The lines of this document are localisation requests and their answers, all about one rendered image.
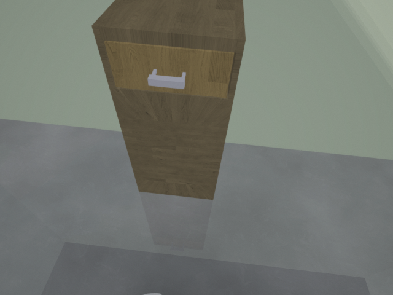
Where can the drawer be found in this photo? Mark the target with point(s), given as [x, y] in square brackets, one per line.
[207, 71]

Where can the cabinet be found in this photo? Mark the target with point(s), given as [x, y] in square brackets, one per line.
[175, 141]

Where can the handle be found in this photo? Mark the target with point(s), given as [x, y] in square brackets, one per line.
[166, 81]

